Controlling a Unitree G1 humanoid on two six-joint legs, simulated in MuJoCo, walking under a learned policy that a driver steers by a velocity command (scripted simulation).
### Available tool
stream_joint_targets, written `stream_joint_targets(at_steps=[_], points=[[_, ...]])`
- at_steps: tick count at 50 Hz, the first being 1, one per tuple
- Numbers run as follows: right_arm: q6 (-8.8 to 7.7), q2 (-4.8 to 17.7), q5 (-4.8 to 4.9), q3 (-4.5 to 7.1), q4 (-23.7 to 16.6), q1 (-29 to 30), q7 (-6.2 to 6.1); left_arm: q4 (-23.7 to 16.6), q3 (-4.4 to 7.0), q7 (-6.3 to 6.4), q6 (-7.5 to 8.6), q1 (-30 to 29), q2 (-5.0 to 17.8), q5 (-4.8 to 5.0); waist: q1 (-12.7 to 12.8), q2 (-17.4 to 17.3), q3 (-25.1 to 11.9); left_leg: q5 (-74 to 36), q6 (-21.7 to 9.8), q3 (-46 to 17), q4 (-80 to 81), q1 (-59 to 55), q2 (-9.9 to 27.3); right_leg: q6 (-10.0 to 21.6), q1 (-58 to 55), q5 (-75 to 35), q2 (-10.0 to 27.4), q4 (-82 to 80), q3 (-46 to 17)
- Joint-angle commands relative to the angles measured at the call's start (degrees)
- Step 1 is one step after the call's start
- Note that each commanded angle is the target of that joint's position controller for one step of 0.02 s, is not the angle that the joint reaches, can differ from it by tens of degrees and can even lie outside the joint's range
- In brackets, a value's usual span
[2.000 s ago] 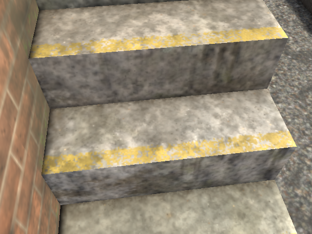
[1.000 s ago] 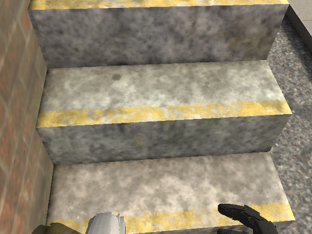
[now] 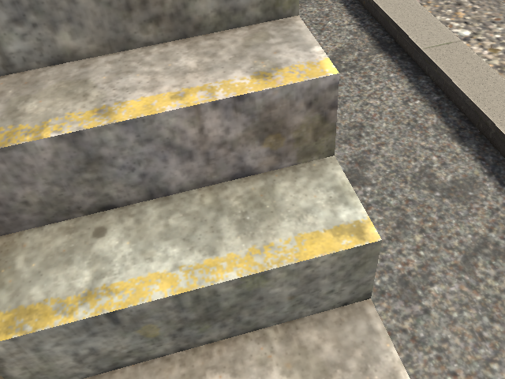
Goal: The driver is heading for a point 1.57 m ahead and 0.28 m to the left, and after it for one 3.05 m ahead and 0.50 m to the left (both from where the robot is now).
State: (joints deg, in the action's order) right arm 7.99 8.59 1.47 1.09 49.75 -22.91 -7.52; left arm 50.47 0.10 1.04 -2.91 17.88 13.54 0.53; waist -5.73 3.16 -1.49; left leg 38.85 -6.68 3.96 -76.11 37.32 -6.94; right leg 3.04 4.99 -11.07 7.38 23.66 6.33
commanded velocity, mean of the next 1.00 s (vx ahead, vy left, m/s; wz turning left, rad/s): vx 0.84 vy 0.00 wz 0.00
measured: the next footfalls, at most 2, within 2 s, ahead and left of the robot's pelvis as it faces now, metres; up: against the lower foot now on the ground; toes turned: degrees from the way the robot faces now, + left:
left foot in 0.52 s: +0.14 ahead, +0.15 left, +0.21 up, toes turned +15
right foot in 0.88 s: +0.18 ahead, -0.11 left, +0.21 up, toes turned +0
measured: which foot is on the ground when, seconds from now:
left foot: down 0.00-0.08, up 0.10-0.50, down 0.52-0.90, up 0.92-1.00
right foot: down 0.00-0.50, up 0.52-0.86, down 0.88-1.00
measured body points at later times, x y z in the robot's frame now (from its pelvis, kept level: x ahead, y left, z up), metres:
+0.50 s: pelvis +0.03 +0.02 -0.01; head +0.08 -0.01 +0.43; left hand -0.01 +0.27 -0.14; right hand +0.33 -0.14 -0.08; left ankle +0.10 +0.12 -0.60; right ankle -0.09 -0.07 -0.76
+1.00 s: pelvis +0.11 +0.02 +0.10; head +0.10 -0.01 +0.55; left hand +0.11 +0.26 -0.02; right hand +0.36 -0.18 +0.03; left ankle +0.04 +0.13 -0.42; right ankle +0.14 -0.11 -0.61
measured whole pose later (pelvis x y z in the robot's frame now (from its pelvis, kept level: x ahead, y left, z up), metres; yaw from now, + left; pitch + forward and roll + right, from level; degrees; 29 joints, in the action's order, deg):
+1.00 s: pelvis +0.11 +0.02 +0.10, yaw +3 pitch +3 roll -2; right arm -5.3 13.1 1.2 2.5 41.2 -2.4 -2.9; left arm 46.9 2.2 -2.7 4.4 23.3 8.6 -3.7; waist 7.4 -6.1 -5.7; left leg 15.6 -4.9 -3.2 -100.8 43.3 -1.6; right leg 0.9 24.7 19.3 0.2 41.2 3.9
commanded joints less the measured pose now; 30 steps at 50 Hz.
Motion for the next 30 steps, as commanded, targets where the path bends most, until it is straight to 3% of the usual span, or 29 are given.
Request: stream_joint_targets(at_steps=[1, 2, 3, 4, 5, 6, 7, 8, 9, 10, 11, 12, 13, 15, 16, 17, 18, 19, 20, 21, 22, 23, 24, 25, 26, 27, 28, 29, 30], points=[[-1.65, 1.0, -1.23, 0.41, -5.0, 11.7, -0.18, -9.1, -1.59, -0.63, 1.32, -7.2, -1.2, 1.24, 2.5, -8.8, 2.6, -20.0, -7.9, -9.3, 15.0, 5.7, 2.3, 0.5, 8.3, 4.0, -4.3, 14.0, -0.9], [-3.19, 2.5, -2.56, 0.79, -8.0, 17.2, -1.12, -9.9, -1.76, -0.97, 1.84, -3.6, -0.6, 1.63, 6.2, -8.7, 3.7, -16.7, -8.5, -17.6, 21.3, 14.4, 5.0, 1.6, 4.3, 11.7, -2.4, 12.4, -8.5], [-3.86, 3.3, -3.04, 1.15, -10.8, 22.8, -1.79, -8.8, -1.54, -0.80, 1.67, 2.5, 0.1, 1.58, 10.1, -4.8, 6.2, -13.0, -7.2, -18.3, 17.7, 22.2, 5.9, 3.5, -0.4, 13.6, 1.3, 0.7, -11.4], [-3.64, 2.5, -1.72, 1.30, -13.1, 26.5, -0.65, -6.1, -2.08, 0.02, 1.16, 9.0, -1.6, -0.81, 13.6, 5.9, 8.4, -9.6, -4.7, -10.1, -6.8, 26.8, 2.3, 4.4, -1.8, 20.7, 2.4, -9.3, -9.8], [-4.63, -0.1, -0.79, 0.79, -12.4, 22.8, -0.23, -4.7, -2.39, -0.33, 1.77, 10.0, -2.2, -1.10, 13.2, 16.0, 8.6, -7.5, -3.2, -4.2, -29.6, 24.3, -4.4, 6.4, 0.0, 4.2, 3.1, -16.6, -4.1], [-5.93, -1.5, -0.64, 0.88, -11.4, 14.7, 0.67, -4.8, -2.32, -1.19, 2.50, 4.5, -1.1, -2.74, 5.7, 18.5, 4.6, -6.6, -1.8, -6.2, -51.6, 30.3, -7.8, 3.1, -4.5, -16.0, 2.4, -4.1, -3.8], [-8.71, -1.3, 0.94, 0.80, -12.4, 10.5, 1.15, -6.0, -0.11, -1.95, 3.43, 2.3, 6.1, -3.78, 2.6, 16.3, -2.9, -4.8, 1.2, -7.0, -65.1, 38.4, -8.5, 1.3, -14.9, -54.6, 7.3, 11.7, -6.9], [-10.84, 1.6, 0.66, 0.82, -13.7, 7.2, 1.15, -7.2, 2.73, -1.84, 4.44, 1.9, 12.3, -4.58, 1.7, 8.3, -10.7, -7.8, 2.1, -8.5, -66.0, 41.0, -3.7, 2.1, -22.1, -48.7, 12.6, 8.5, -9.9], [-12.32, 1.5, -1.12, 0.47, -15.4, 11.6, 1.59, -7.2, 3.91, -1.22, 5.34, 0.7, 12.9, -5.15, 2.8, 1.7, -13.5, -11.9, 1.4, -13.1, -70.7, 45.2, -1.5, 2.2, -24.2, -32.6, 14.7, 7.5, -11.9], [-12.35, 2.9, -1.67, 0.39, -16.7, 15.4, 2.40, -7.6, 6.17, -0.72, 7.03, -0.5, 17.7, -4.95, 4.5, 1.8, -15.1, -16.9, 2.4, -12.1, -69.6, 48.7, 2.9, 4.7, -24.9, -2.8, 18.8, 0.4, -16.2], [-11.90, 3.2, -1.93, 0.17, -17.1, 21.9, 3.18, -6.5, 5.46, -0.47, 8.28, -1.4, 13.7, -4.33, 6.8, 1.0, -10.3, -19.4, 2.9, -11.2, -70.3, 51.5, 2.6, 4.0, -21.5, 6.4, 17.1, -4.2, -17.9], [-11.33, 2.7, -2.78, -0.10, -18.0, 27.1, 3.75, -4.8, 3.95, -0.63, 9.77, -1.0, 8.6, -4.00, 8.1, 0.7, -3.9, -20.5, 2.3, -11.2, -68.1, 51.6, 1.6, 2.5, -16.9, -1.1, 13.5, -4.7, -17.0], [-10.93, 2.2, -2.98, -0.28, -18.4, 29.5, 4.44, -1.8, 3.70, -0.96, 10.81, 2.4, 7.0, -3.79, 8.7, -0.8, -1.9, -20.0, 1.4, -9.2, -68.0, 51.0, 1.3, 0.9, -15.5, -9.3, 11.8, -4.4, -15.8], [-10.45, 0.9, -3.68, -1.22, -19.4, 32.1, 4.97, 2.2, 3.88, -1.22, 11.68, 6.7, 7.2, -3.54, 9.1, -1.7, 0.9, -12.6, 0.5, -5.4, -61.5, 50.4, 2.2, 0.3, -14.9, -15.5, 10.2, -7.0, -13.4], [-10.45, -1.0, -3.32, -2.10, -21.2, 35.2, 5.27, 4.5, 3.79, -1.41, 12.02, 7.3, 5.8, -3.89, 8.3, -1.2, 0.4, -13.9, -0.8, -5.6, -60.6, 49.0, 2.9, 0.8, -12.6, -12.8, 10.6, -9.8, -14.0], [-10.26, -1.6, -3.28, -2.66, -22.1, 36.4, 5.12, 5.7, 3.90, -1.33, 12.61, 7.9, 6.1, -3.94, 8.2, -0.8, 0.2, -13.9, -1.1, -5.8, -62.3, 49.4, 3.5, 1.9, -13.8, -12.6, 11.6, -11.8, -13.9], [-10.09, -2.1, -3.68, -3.27, -23.0, 36.0, 5.02, 6.7, 3.62, -1.14, 12.61, 6.9, 5.2, -3.86, 6.5, -0.9, 0.6, -12.8, -2.1, -8.3, -59.3, 47.6, 4.7, 2.3, -13.0, -13.7, 11.9, -13.1, -12.7], [-10.08, -0.4, -3.22, -3.81, -22.6, 33.8, 5.72, 6.0, 3.36, -1.67, 11.91, 2.1, 5.1, -2.91, 2.9, -2.6, 0.6, -13.2, -2.6, -1.4, -40.6, 34.2, 5.8, 0.6, -6.1, -20.6, 8.5, -17.7, -5.6], [-10.29, 2.3, -3.17, -4.28, -21.0, 31.1, 6.28, 4.3, 2.82, -1.79, 12.06, -4.1, 3.7, -0.27, 0.0, -5.3, -0.5, -11.4, -3.7, 5.6, -20.3, 7.9, 3.9, 0.2, 9.6, -47.9, 4.8, -20.5, 3.6], [-9.64, 4.2, -2.37, -4.08, -20.0, 29.1, 5.85, 4.8, 3.12, -1.11, 12.39, -0.5, 5.6, 1.92, 0.1, -2.4, -4.3, -8.2, -2.8, 8.0, -8.4, -4.0, 1.8, 3.5, 10.5, -72.2, 5.7, -18.5, -0.3], [-8.70, 4.8, -0.39, -3.43, -19.1, 24.2, 4.22, 5.1, 4.00, 0.20, 12.14, 0.5, 9.8, 3.37, -1.8, 2.3, -11.2, -3.7, -0.9, 1.6, -3.9, -8.7, 0.3, 3.5, 3.8, -86.0, 7.5, -11.6, -3.2], [-9.98, 4.4, 0.77, -2.87, -16.9, 21.4, 3.93, 7.4, 4.31, -0.46, 11.68, 9.5, 10.1, 1.64, 1.8, 8.4, -15.2, 3.8, -0.2, 2.6, 1.3, -11.9, -2.6, 5.2, -0.7, -95.5, 7.7, -1.7, -4.9], [-10.64, 5.4, 0.96, -1.68, -15.5, 19.3, 3.94, 8.0, 4.20, -1.09, 11.32, 17.8, 8.2, 1.99, 4.2, 6.5, -21.5, 3.1, -2.5, -3.5, 8.4, -21.9, -2.3, 5.2, 1.8, -89.6, 5.9, 6.9, -6.1], [-9.44, 10.8, -0.48, -0.13, -11.0, 7.8, 3.45, 6.8, 5.33, -2.84, 12.10, 14.3, 12.1, 2.53, -1.7, -1.3, -26.6, 6.3, -3.4, -17.2, 20.1, -26.0, 3.1, 7.2, 3.9, -69.0, 3.6, 20.4, -4.4], [-8.10, 13.8, -2.12, 1.48, -5.3, 5.2, 3.41, 3.6, 5.34, -4.78, 12.80, 7.6, 8.2, 0.07, -1.4, -16.1, -28.0, -0.1, -7.0, -25.4, 27.5, -28.5, 6.9, 6.6, 12.2, -15.7, -6.2, 38.0, -6.6], [-6.39, 15.3, -3.49, 3.07, -6.1, 14.0, 2.90, 0.8, 4.02, -6.25, 13.30, 0.1, 2.1, -2.36, 0.8, -17.0, -25.4, 6.2, -11.4, -37.8, 41.1, -18.7, 10.0, 4.8, 19.7, 8.7, -16.3, 61.6, -15.2], [-6.88, 15.0, -3.61, 3.93, -7.1, 21.8, 2.94, -5.9, 3.03, -6.59, 13.11, -4.8, -0.5, -3.91, 3.2, -7.0, -17.5, 13.0, -12.1, -39.2, 41.9, -11.2, 14.0, 4.4, 29.7, 12.0, -18.3, 79.1, -18.8], [-7.89, 12.0, -3.69, 3.05, -5.4, 24.7, 3.30, -9.6, 1.90, -6.37, 12.26, -7.3, -3.8, -4.69, 6.2, -3.4, -8.1, 15.4, -11.4, -36.8, 39.1, -5.2, 15.1, 5.0, 38.9, 13.1, -18.1, 86.4, -18.7], [-9.35, 9.3, -3.90, 2.49, -3.0, 24.1, 4.06, -11.3, 0.64, -6.25, 11.97, -4.4, -6.2, -5.26, 9.7, -2.7, -2.1, 12.9, -9.5, -31.5, 40.2, -1.4, 14.9, 5.8, 43.9, 16.5, -17.2, 86.1, -17.8]])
